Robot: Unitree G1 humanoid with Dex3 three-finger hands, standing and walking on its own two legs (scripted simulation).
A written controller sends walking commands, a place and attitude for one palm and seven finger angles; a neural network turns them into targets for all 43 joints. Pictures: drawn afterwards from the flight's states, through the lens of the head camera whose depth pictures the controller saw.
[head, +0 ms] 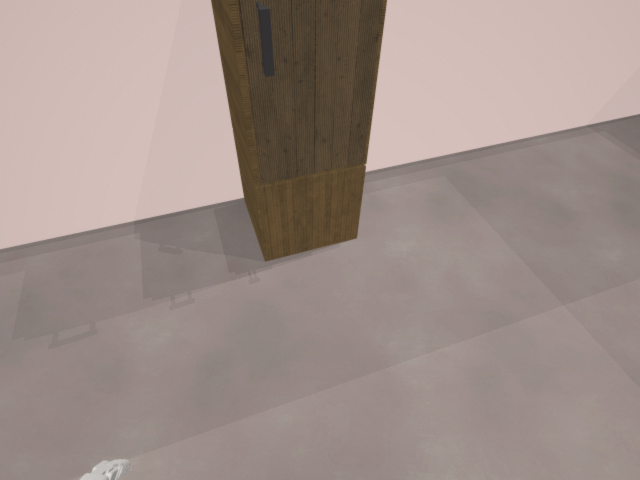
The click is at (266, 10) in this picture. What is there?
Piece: cupboard door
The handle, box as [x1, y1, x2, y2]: [256, 2, 274, 76]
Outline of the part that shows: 256,2 259,17 263,71 266,76 274,75 269,8 267,6 263,6 260,2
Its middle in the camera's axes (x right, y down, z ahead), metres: -0.14 -0.48 +0.94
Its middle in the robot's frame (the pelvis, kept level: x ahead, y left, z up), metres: +1.04 +0.19 +0.12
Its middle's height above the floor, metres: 0.89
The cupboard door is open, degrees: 0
